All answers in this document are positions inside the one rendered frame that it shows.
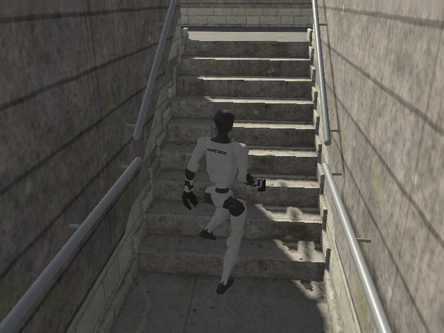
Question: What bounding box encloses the right robot forearm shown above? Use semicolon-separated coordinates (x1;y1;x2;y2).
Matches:
245;173;262;188

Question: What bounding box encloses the left robot forearm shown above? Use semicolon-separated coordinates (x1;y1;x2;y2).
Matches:
184;168;195;193

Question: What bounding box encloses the right robot upper arm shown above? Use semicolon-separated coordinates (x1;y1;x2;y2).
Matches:
233;142;249;182

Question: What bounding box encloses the robot left foot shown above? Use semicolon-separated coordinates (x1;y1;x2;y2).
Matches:
199;229;216;240

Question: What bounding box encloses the left robot upper arm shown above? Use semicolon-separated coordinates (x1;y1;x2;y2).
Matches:
187;137;211;173

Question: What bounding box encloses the left robot hand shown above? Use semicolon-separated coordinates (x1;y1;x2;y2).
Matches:
182;191;198;210

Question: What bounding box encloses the robot left thigh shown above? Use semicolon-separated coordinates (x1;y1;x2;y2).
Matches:
204;186;234;204

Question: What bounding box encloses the right robot hand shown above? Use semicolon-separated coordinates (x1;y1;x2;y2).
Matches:
258;179;266;191

